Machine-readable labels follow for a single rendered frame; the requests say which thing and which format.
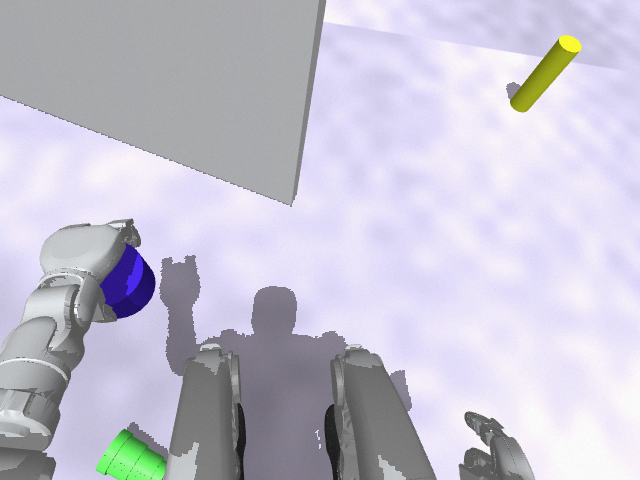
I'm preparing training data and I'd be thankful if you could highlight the left robot arm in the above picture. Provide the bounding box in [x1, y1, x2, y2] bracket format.
[0, 269, 101, 480]

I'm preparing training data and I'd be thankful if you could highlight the right robot foot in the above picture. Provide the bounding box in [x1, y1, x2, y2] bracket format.
[324, 404, 341, 480]

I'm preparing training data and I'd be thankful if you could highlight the right robot hand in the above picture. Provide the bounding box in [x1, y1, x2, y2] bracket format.
[459, 412, 535, 480]

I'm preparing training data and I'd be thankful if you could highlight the left robot hand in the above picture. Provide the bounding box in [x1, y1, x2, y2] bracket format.
[40, 219, 141, 323]

